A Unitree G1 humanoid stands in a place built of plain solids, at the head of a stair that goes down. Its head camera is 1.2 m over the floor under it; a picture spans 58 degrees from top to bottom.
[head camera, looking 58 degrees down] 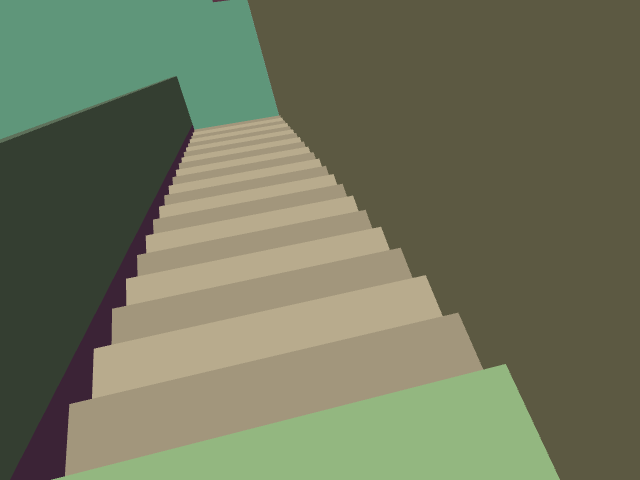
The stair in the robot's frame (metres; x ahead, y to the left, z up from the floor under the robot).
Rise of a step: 0.15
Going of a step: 0.22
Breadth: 1.25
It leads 14 degrees to the left of straight ahead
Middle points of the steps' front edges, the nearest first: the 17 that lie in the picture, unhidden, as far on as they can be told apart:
0.20 0.09 0.00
0.42 0.14 -0.15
0.63 0.20 -0.30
0.85 0.25 -0.45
1.07 0.30 -0.61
1.28 0.35 -0.76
1.50 0.40 -0.91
1.71 0.46 -1.06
1.93 0.51 -1.21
2.15 0.56 -1.37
2.36 0.61 -1.52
2.58 0.66 -1.67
2.79 0.72 -1.82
3.01 0.77 -1.97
3.23 0.82 -2.12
3.44 0.87 -2.28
3.66 0.92 -2.43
